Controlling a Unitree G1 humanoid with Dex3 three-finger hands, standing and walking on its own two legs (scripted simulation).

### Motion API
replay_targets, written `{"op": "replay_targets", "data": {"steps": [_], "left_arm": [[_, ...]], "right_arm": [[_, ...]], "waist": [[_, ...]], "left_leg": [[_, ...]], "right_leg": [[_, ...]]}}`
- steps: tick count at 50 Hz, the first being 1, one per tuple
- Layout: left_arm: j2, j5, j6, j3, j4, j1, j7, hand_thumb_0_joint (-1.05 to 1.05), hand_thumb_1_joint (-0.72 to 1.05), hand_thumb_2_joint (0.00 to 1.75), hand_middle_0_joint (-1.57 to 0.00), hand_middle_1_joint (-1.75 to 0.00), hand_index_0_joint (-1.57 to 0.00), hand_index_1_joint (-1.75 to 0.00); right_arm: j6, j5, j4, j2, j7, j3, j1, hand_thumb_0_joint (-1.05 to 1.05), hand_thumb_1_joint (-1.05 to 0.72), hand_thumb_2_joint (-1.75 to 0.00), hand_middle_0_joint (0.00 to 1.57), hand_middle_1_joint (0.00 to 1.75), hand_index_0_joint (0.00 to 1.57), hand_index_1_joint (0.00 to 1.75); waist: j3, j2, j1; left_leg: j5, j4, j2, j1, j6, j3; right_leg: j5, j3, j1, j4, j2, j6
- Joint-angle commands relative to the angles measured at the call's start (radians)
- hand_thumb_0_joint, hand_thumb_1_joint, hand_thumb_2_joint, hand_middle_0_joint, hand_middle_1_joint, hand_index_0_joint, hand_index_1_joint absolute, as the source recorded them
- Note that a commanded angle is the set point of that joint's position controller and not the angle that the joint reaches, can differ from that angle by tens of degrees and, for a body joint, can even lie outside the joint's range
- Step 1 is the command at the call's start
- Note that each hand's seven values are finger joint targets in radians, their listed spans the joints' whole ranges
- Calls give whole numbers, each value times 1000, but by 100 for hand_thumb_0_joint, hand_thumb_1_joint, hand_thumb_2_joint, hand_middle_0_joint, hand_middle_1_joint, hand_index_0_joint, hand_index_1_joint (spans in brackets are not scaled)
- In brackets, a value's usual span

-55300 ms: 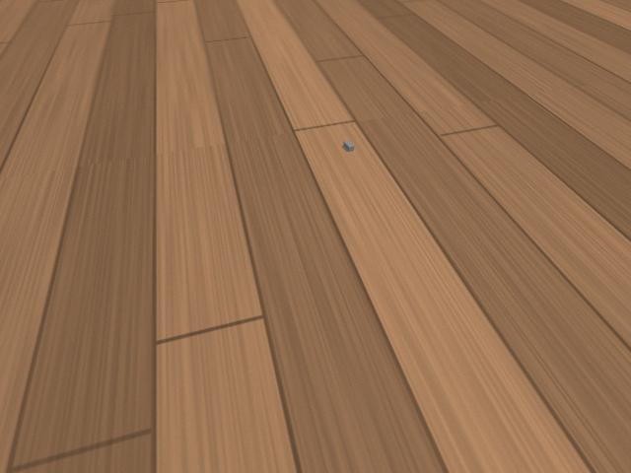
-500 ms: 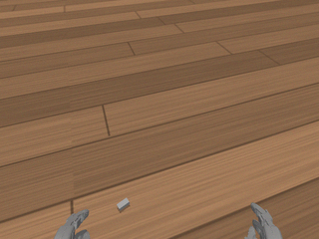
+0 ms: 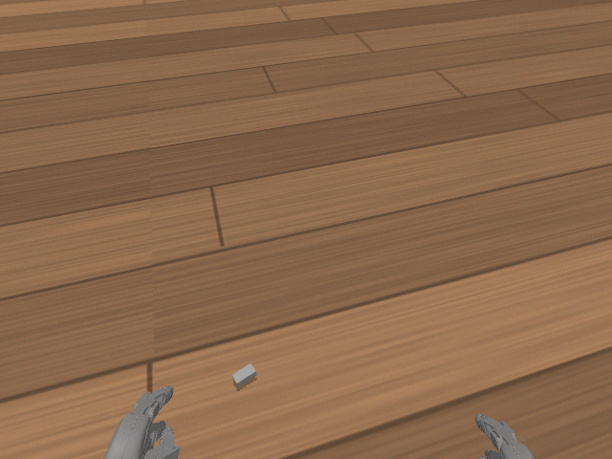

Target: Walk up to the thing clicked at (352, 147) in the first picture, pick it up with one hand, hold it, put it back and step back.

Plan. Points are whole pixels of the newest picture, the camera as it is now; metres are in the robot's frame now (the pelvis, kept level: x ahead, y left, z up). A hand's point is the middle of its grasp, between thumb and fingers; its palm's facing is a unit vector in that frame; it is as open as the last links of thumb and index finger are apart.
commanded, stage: stand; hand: left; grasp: from above
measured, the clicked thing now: (244, 374) +0.51 +0.23 -0.71
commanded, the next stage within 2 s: none
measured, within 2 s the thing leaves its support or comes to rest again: neither
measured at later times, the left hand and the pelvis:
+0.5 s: hand out of the picture +0.05 +0.25 -0.12, palm faces +0.04 -0.95 -0.32, open 7.4 cm; pelvis +0.01 +0.01 +0.05, yaw +0 degrees
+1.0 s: hand out of the picture +0.05 +0.25 -0.11, palm faces +0.02 -0.94 -0.34, open 7.4 cm; pelvis +0.01 +0.01 +0.05, yaw +0 degrees
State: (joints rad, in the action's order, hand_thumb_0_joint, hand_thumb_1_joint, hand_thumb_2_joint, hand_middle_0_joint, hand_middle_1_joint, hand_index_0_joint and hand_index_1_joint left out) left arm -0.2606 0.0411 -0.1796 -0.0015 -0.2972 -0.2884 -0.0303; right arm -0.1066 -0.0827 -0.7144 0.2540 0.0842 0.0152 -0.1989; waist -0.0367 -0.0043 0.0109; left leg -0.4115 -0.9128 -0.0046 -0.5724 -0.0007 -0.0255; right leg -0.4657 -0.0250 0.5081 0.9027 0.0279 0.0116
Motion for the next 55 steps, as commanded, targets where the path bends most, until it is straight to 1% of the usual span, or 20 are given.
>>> {"op": "replay_targets", "data": {"steps": [1, 5, 6, 7, 9, 11, 13, 18, 19, 21, 24, 27, 29, 35, 37, 40, 45, 48, 50, 55], "left_arm": [[-188, 21, 143, -91, -97, 55, -4, 0, 90, 90, -20, -30, -20, -30], [-169, 5, 161, -89, -251, 91, -7, 0, 90, 90, -20, -30, -20, -30], [-170, 7, 168, -90, -284, 91, -8, 0, 90, 90, -20, -30, -20, -30], [-174, 9, 175, -91, -316, 89, -9, 0, 90, 90, -20, -30, -20, -30], [-168, 4, 184, -88, -368, 101, -8, 0, 90, 90, -20, -30, -20, -30], [-169, 3, 188, -86, -423, 91, -10, 0, 90, 90, -20, -30, -20, -30], [-176, -1, 193, -86, -472, 92, -9, 0, 90, 90, -20, -30, -20, -30], [-194, -8, 197, -82, -574, 95, -15, 0, 90, 90, -20, -30, -20, -30], [-189, -11, 195, -78, -594, 85, -16, 0, 90, 90, -20, -30, -20, -30], [-196, -10, 198, -76, -628, 87, -17, 0, 90, 90, -20, -30, -20, -30], [-207, -10, 197, -72, -664, 107, -17, 0, 90, 90, -20, -30, -20, -30], [-206, -9, 190, -69, -702, 103, -15, 0, 90, 90, -20, -30, -20, -30], [-207, -7, 190, -66, -723, 102, -12, 0, 90, 90, -20, -30, -20, -30], [-223, -8, 196, -65, -761, 122, -9, 0, 90, 90, -20, -30, -20, -30], [-224, -10, 198, -65, -770, 120, -8, 0, 90, 90, -20, -30, -20, -30], [-228, -9, 203, -62, -776, 142, -8, 0, 90, 90, -20, -30, -20, -30], [-242, -15, 205, -64, -788, 156, -7, 0, 90, 90, -20, -30, -20, -30], [-244, -16, 203, -63, -792, 167, -6, 0, 90, 90, -20, -30, -20, -30], [-243, -16, 199, -63, -801, 162, -5, 0, 90, 90, -20, -30, -20, -30], [-243, -17, 199, -62, -804, 168, -2, 0, 90, 90, -20, -30, -20, -30]], "right_arm": [[13, 27, 24, 181, -60, -89, 35, 0, -90, -90, 20, 30, 20, 30], [31, 31, -40, 183, -72, -97, 64, 0, -90, -90, 20, 30, 20, 30], [35, 30, -53, 190, -73, -100, 63, 0, -90, -90, 20, 30, 20, 30], [39, 29, -64, 189, -74, -102, 75, 0, -90, -90, 20, 30, 20, 30], [46, 29, -91, 195, -69, -100, 63, 0, -90, -90, 20, 30, 20, 30], [52, 32, -116, 203, -67, -102, 74, 0, -90, -90, 20, 30, 20, 30], [57, 35, -144, 206, -63, -99, 73, 0, -90, -90, 20, 30, 20, 30], [68, 44, -214, 217, -54, -94, 49, 0, -90, -90, 20, 30, 20, 30], [71, 47, -225, 222, -53, -93, 59, 0, -90, -90, 20, 30, 20, 30], [73, 50, -246, 221, -52, -92, 61, 0, -90, -90, 20, 30, 20, 30], [78, 55, -272, 219, -51, -87, 63, 0, -90, -90, 20, 30, 20, 30], [84, 54, -292, 226, -51, -88, 84, 0, -90, -90, 20, 30, 20, 30], [84, 56, -301, 230, -53, -88, 93, 0, -90, -90, 20, 30, 20, 30], [89, 58, -328, 231, -60, -86, 100, 0, -90, -90, 20, 30, 20, 30], [87, 60, -329, 233, -61, -86, 118, 0, -90, -90, 20, 30, 20, 30], [86, 61, -341, 233, -62, -83, 114, 0, -90, -90, 20, 30, 20, 30], [83, 60, -358, 233, -62, -75, 108, 0, -90, -90, 20, 30, 20, 30], [84, 62, -365, 242, -61, -72, 112, 0, -90, -90, 20, 30, 20, 30], [84, 63, -369, 246, -60, -71, 116, 0, -90, -90, 20, 30, 20, 30], [82, 64, -374, 253, -59, -65, 117, 0, -90, -90, 20, 30, 20, 30]], "waist": [[-62, 38, 19], [-65, 3, 21], [-70, -17, 21], [-64, -15, 23], [-25, -27, 14], [-8, -39, 20], [7, -35, 16], [7, -23, 1], [19, -35, 6], [15, -7, 6], [41, -3, -3], [78, -18, 7], [94, -25, 8], [101, -15, 2], [75, -5, 7], [67, 14, -2], [52, 9, -3], [57, -1, -3], [65, -4, -1], [54, -3, 3]], "left_leg": [[206, 212, -17, 178, 65, -36], [178, 285, -43, 232, 67, -77], [168, 304, -53, 239, 70, -89], [198, 312, -52, 251, 69, -89], [165, 373, -65, 249, 69, -107], [172, 405, -73, 256, 68, -126], [193, 439, -77, 283, 64, -128], [324, 482, -85, 368, 53, -117], [304, 495, -84, 379, 52, -117], [334, 498, -85, 396, 49, -109], [321, 537, -81, 403, 40, -100], [178, 596, -91, 383, 39, -121], [139, 620, -90, 369, 34, -126], [123, 634, -86, 377, 27, -121], [166, 626, -94, 404, 34, -122], [211, 614, -90, 428, 29, -109], [299, 610, -93, 445, 29, -97], [305, 618, -96, 441, 25, -96], [266, 628, -97, 430, 24, -99], [304, 631, -101, 441, 25, -98]], "right_leg": [[199, 118, -131, -232, 57, -63], [156, 92, -152, -277, 52, -42], [162, 80, -177, -282, 49, -37], [183, 77, -184, -295, 49, -35], [185, 68, -204, -319, 40, -29], [204, 61, -232, -347, 42, -28], [229, 65, -256, -377, 47, -31], [314, 71, -311, -446, 64, -30], [312, 68, -314, -467, 62, -26], [332, 71, -345, -496, 73, -24], [321, 72, -354, -528, 75, -20], [259, 62, -355, -548, 70, -16], [251, 60, -360, -558, 67, -15], [226, 70, -365, -599, 76, -14], [252, 73, -374, -604, 85, -18], [256, 79, -369, -624, 89, -16], [324, 84, -397, -627, 98, -17], [329, 81, -402, -628, 96, -16], [307, 79, -407, -627, 94, -17], [332, 79, -415, -623, 97, -19]]}}
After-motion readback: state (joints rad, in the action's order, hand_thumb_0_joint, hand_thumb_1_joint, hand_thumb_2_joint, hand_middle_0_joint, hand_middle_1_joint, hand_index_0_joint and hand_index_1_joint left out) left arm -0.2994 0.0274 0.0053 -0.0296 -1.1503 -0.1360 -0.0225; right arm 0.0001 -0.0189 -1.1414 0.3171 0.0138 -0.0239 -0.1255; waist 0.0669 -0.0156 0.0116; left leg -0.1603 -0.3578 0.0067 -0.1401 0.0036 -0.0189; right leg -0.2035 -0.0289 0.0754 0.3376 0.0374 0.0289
